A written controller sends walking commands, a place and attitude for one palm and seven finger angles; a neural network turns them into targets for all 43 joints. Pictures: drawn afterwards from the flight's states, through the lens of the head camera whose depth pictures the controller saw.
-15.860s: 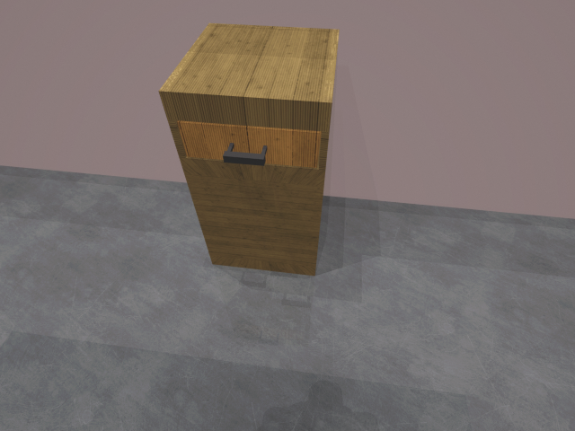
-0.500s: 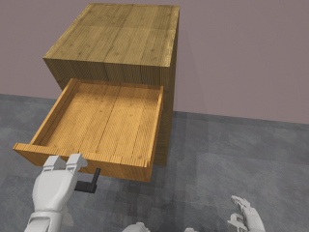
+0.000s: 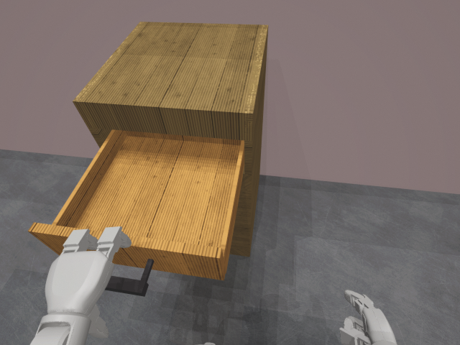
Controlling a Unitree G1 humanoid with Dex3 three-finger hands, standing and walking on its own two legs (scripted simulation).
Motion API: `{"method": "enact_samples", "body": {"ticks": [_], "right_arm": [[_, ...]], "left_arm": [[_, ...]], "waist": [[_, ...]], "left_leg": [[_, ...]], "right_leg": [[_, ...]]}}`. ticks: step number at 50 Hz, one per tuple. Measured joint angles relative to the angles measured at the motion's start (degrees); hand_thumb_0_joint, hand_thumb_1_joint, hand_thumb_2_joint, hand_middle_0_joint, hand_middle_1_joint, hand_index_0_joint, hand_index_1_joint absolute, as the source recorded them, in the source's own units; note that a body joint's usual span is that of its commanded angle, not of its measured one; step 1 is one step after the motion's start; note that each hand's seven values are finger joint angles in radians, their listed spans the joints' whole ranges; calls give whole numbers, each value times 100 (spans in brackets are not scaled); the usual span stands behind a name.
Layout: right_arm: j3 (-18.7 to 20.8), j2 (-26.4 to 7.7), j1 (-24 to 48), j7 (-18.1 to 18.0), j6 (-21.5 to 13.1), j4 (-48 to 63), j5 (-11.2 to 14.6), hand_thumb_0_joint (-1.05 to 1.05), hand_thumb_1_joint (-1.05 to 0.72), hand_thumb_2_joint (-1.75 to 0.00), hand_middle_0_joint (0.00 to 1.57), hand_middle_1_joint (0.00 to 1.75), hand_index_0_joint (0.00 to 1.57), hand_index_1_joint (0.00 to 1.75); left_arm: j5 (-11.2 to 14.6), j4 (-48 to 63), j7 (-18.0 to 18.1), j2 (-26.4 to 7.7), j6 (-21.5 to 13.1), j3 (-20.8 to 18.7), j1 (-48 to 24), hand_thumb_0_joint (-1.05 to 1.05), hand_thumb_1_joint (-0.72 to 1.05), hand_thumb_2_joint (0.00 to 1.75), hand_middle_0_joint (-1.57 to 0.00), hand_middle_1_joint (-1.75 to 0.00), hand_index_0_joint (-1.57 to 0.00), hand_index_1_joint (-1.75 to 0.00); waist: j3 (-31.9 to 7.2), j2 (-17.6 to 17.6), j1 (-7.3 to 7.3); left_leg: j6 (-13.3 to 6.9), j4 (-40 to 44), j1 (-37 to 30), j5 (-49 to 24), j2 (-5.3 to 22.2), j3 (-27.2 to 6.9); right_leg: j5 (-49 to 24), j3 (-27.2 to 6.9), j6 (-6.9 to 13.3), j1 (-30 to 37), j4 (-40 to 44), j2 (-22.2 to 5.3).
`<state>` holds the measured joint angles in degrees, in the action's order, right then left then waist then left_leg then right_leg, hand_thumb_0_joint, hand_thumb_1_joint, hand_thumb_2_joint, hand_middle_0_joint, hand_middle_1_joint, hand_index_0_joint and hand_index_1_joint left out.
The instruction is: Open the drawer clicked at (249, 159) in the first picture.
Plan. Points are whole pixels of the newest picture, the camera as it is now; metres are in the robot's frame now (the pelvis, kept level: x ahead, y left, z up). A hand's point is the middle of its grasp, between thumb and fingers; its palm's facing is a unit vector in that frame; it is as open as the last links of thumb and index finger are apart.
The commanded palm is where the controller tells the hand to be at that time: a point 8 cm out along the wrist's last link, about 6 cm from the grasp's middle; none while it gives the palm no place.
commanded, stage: lift the hand off the handle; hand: left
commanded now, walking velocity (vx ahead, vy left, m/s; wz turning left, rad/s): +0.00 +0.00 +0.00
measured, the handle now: (122, 273) +0.25 +0.25 -0.07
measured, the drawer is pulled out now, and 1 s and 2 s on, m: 0.30 0.30 0.30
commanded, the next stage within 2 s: draw the hand back to the body in 0.86 s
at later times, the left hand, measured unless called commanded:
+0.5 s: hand (91, 271) +0.22 +0.24 +0.05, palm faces +0.01 -0.08 -1.00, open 13.8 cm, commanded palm +0.19 +0.25 +0.11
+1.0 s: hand (83, 271) +0.21 +0.24 +0.07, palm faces -0.02 -0.11 -0.99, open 13.8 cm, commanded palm +0.19 +0.25 +0.13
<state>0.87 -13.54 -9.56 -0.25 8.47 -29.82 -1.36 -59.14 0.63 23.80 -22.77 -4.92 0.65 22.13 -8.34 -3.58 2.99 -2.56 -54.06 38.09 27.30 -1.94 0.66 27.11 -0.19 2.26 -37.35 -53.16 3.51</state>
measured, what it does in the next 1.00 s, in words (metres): stands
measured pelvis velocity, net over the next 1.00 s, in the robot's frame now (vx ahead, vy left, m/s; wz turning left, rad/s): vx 0.01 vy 0.00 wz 0.00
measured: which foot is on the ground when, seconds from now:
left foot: down 0.00-1.00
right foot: down 0.00-1.00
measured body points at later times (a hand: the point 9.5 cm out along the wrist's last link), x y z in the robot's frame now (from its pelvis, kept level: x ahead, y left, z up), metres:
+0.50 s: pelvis +0.01 +0.00 +0.01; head +0.04 -0.03 +0.46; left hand +0.21 +0.25 +0.10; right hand +0.20 -0.23 -0.09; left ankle -0.01 +0.09 -0.69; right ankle -0.01 -0.10 -0.69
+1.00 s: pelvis +0.01 +0.00 +0.02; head +0.04 -0.03 +0.47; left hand +0.20 +0.25 +0.12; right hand +0.21 -0.22 -0.08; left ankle -0.01 +0.09 -0.69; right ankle -0.01 -0.10 -0.69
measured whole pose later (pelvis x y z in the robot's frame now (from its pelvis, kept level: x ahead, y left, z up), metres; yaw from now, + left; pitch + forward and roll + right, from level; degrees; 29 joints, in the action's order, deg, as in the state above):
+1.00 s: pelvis +0.01 +0.00 +0.02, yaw +0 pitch +8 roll -1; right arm 0.6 -13.9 -10.2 0.6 7.5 -28.4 -0.7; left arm -53.3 11.5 14.1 -26.4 -6.7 -3.2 27.7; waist -6.7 -4.4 3.7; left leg -2.4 -44.9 28.9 24.3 -1.8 0.6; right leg 24.0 -0.7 2.3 -28.2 -43.9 3.6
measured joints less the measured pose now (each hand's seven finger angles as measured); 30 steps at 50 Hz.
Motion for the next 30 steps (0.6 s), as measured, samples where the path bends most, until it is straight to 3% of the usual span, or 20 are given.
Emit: {"method": "enact_samples", "body": {"ticks": [30], "right_arm": [[0,-41,-69,36,-86,33,58,1,-90,-90,20,30,20,30]], "left_arm": [[404,740,-634,-305,-106,-297,385,0,-49,30,-32,-120,-32,-120]], "waist": [[126,-66,40]], "left_leg": [[29,687,-713,-208,13,-3]], "right_leg": [[-209,-45,19,696,667,12]]}}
